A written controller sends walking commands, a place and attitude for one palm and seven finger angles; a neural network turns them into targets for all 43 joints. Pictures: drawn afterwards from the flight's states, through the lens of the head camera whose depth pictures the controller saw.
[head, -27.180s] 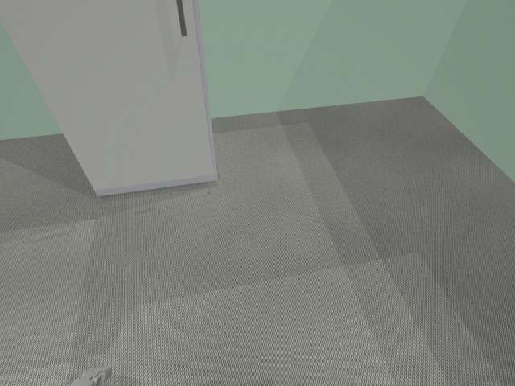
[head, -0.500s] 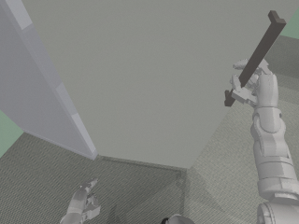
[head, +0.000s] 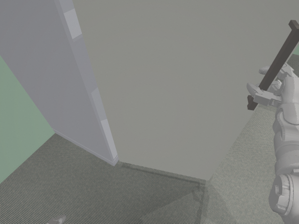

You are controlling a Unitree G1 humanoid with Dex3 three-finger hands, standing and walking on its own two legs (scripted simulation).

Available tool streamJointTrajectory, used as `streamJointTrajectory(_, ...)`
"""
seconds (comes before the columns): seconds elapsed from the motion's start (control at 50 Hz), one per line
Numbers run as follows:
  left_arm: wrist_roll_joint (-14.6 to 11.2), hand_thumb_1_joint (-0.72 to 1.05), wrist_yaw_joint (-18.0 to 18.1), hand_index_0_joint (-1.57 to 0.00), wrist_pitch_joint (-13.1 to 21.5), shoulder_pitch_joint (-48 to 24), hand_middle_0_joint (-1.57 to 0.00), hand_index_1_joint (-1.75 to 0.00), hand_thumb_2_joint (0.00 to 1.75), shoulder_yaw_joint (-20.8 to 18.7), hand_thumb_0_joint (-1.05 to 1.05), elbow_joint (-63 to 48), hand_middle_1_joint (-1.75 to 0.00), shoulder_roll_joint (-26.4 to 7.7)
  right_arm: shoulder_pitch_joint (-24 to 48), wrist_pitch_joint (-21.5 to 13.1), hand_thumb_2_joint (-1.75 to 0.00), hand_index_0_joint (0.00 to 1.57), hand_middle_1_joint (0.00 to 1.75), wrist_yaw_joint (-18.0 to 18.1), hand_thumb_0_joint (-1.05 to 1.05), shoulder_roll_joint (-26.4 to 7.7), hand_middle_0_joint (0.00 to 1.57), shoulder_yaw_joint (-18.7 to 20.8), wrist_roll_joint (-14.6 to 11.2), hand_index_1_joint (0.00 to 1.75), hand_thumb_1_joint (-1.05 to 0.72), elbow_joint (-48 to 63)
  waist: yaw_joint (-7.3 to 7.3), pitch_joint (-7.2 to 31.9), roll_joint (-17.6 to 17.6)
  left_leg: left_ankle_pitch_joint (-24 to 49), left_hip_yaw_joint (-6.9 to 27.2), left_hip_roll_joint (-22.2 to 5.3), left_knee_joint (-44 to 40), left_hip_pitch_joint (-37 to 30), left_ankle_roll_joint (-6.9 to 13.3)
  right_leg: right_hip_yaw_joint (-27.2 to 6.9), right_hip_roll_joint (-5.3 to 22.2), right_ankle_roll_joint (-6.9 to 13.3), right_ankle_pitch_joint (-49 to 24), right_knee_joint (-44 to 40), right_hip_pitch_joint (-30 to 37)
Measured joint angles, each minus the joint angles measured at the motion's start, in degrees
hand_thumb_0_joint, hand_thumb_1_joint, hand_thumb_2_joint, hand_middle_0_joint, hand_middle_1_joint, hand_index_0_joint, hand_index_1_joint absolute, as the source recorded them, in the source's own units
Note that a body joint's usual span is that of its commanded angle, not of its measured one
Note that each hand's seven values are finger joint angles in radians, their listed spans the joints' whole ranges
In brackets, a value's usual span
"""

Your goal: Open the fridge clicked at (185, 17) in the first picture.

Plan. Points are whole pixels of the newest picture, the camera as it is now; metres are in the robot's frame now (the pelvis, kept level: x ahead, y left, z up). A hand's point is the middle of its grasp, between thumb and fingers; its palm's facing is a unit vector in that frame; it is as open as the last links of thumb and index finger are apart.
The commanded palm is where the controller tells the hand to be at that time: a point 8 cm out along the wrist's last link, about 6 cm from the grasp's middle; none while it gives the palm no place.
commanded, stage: loosen the grip on the handle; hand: right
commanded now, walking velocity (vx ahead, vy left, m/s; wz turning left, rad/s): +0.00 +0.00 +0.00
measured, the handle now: (268, 71) +0.50 -0.24 +0.18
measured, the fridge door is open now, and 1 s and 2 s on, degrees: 74 73 73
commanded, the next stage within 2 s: slip the hand off the handle in 0.36 s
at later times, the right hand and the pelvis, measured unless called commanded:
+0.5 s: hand (269, 96) +0.46 -0.26 +0.13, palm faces +0.25 +0.95 -0.18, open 14.5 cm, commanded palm +0.42 -0.30 +0.15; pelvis +0.05 +0.00 +0.00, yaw +2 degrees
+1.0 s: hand (294, 100) +0.44 -0.31 +0.14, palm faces +0.25 +0.95 -0.18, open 14.7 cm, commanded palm +0.41 -0.35 +0.15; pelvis +0.06 -0.01 +0.00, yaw +1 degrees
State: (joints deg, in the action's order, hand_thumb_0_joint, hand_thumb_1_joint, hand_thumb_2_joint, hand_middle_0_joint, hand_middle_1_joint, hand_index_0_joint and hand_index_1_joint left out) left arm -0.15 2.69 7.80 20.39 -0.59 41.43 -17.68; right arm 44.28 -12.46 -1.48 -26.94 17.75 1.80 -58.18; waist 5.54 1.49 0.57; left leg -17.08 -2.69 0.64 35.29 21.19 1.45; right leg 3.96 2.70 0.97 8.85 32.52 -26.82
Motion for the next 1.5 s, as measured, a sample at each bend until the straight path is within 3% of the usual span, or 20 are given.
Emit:
streamJointTrajectory(0.08, -0.62, 0.91, -0.05, -0.20, -0.25, 0.29, -0.20, -0.30, 0.89, 0.02, 0.02, -0.14, -0.30, 0.09, -1.96, -2.27, -0.48, 0.40, 1.38, -0.43, -0.01, 0.17, 0.44, -1.00, -1.73, 1.37, -0.03, 2.16, -1.10, -0.07, -0.38, -0.72, 1.16, 0.50, 1.91, 1.76, 0.09, -1.19, -0.82, 0.11, 1.29, 1.70, -1.26)
streamJointTrajectory(0.16, -1.29, 0.91, 0.60, -0.20, -0.55, 0.07, -0.20, -0.30, 0.89, 0.95, 0.02, -0.13, -0.30, 1.12, -3.40, -2.01, -0.35, 0.37, 1.35, -1.57, 0.00, 0.35, 0.42, -0.09, -3.49, 1.34, 0.25, 3.92, -1.98, 0.17, -0.10, -1.24, 1.88, 1.26, 2.54, 2.40, 0.27, -2.29, -1.15, 0.07, 2.10, 2.80, -1.86)
streamJointTrajectory(0.24, -1.40, 0.91, 1.30, -0.20, -0.72, -0.53, -0.21, -0.30, 0.89, 1.58, 0.02, -1.20, -0.30, 2.02, -6.09, -0.12, -0.27, 0.35, 1.30, -2.24, 0.00, -0.17, 0.38, 0.65, -2.58, 1.30, 0.41, 7.44, -1.90, 0.31, -0.29, -1.79, 2.13, 1.72, 2.39, 2.39, 0.39, -2.40, -0.81, -0.49, 2.97, 3.49, -2.13)
streamJointTrajectory(0.32, -1.36, 0.91, 1.93, -0.20, -0.86, -1.13, -0.21, -0.30, 0.89, 1.55, 0.02, -2.18, -0.30, 2.64, -10.93, 1.19, -0.23, 0.34, 1.27, -3.08, -0.01, 0.97, 0.38, 1.96, -4.30, 1.26, 0.49, 14.26, -2.59, 0.60, -0.84, -2.18, 2.64, 1.85, 1.28, 1.22, 0.23, -1.97, -0.65, -0.74, 3.99, 3.28, -1.22)
streamJointTrajectory(0.4, -1.42, 0.91, 2.19, -0.20, -1.02, -1.99, -0.21, -0.30, 0.89, 1.52, 0.02, -2.87, -0.30, 3.09, -15.29, 3.48, -0.21, 0.31, 1.22, -2.72, -0.01, 2.16, 0.34, 3.68, -6.27, 1.21, 0.52, 20.61, -3.56, 1.31, -0.92, -2.83, 2.96, 1.61, 0.42, -0.10, -0.03, -1.66, -0.88, -0.57, 5.05, 2.99, -0.12)
streamJointTrajectory(0.46, -1.62, 0.91, 2.24, -0.20, -0.95, -2.63, -0.21, -0.30, 0.89, 1.32, 0.02, -3.45, -0.30, 3.08, -17.19, 5.70, -0.20, 0.29, 1.20, -2.43, -0.01, 2.44, 0.31, 2.54, -6.30, 1.18, 0.54, 24.28, -4.37, 1.63, -1.09, -3.49, 2.48, 1.22, 0.05, -0.92, -0.24, -2.12, -1.33, -0.36, 5.78, 3.25, 0.15)
streamJointTrajectory(0.6, -1.66, 0.90, 2.92, -0.20, -1.93, -5.22, -0.21, -0.30, 0.89, 1.38, 0.01, -4.16, -0.30, 2.94, -18.49, 8.17, -0.20, 0.29, 1.16, -5.72, -0.01, 0.80, 0.27, 3.84, -7.04, 1.17, 0.55, 25.75, -5.27, 2.10, -0.69, -4.32, 1.97, 0.69, -0.32, -1.32, -0.59, -2.60, -1.92, -0.04, 6.87, 3.83, -0.15)
streamJointTrajectory(0.86, -1.82, 0.91, 3.22, -0.20, -3.18, -4.36, -0.21, -0.30, 0.89, 1.65, 0.01, -4.71, -0.30, 2.85, -20.40, 9.34, -0.20, 0.26, 1.15, -9.11, -0.01, -1.09, 0.25, 5.77, -8.32, 1.15, 0.55, 26.61, -5.37, 2.95, -1.18, -4.95, 1.56, 0.28, 0.02, -1.27, -1.18, -2.98, -2.38, 0.54, 7.98, 5.45, -1.00)
streamJointTrajectory(1.12, -1.94, 0.90, 3.57, -0.20, -3.19, -1.47, -0.21, -0.30, 0.89, 2.19, 0.01, -3.84, -0.30, 2.65, -18.69, 7.38, -0.20, 0.25, 1.15, -11.38, -0.01, -4.00, 0.25, 7.20, -8.47, 1.15, 0.55, 22.69, -4.34, 2.94, -1.85, -4.10, 1.27, 0.59, 0.98, 0.13, -1.13, -3.29, -2.09, 0.56, 7.02, 6.31, -2.42)
streamJointTrajectory(1.32, -2.37, 0.90, 3.40, -0.20, -2.53, -1.00, -0.21, -0.30, 0.89, 2.10, 0.02, -5.05, -0.30, 2.34, -27.83, 6.90, -0.20, 0.25, 1.15, -11.45, -0.01, -1.35, 0.25, 8.36, -10.77, 1.15, 0.55, 29.86, -4.72, 3.37, -1.95, -3.62, 1.98, 0.94, 1.52, -0.32, -0.99, -2.63, -1.64, 0.44, 6.41, 6.03, -1.28)
streamJointTrajectory(1.5, -2.64, 0.90, 4.61, -0.20, -0.15, -4.03, -0.21, -0.30, 0.89, 2.72, 0.02, -5.16, -0.30, 2.45, -32.15, 7.34, -0.20, 0.25, 1.15, -10.66, -0.01, -0.07, 0.25, 6.95, -11.83, 1.15, 0.55, 36.40, -6.62, 2.42, -2.34, -3.38, 0.54, 0.89, 1.70, -1.54, -0.69, -4.05, -1.88, 0.14, 5.67, 6.27, -0.61)
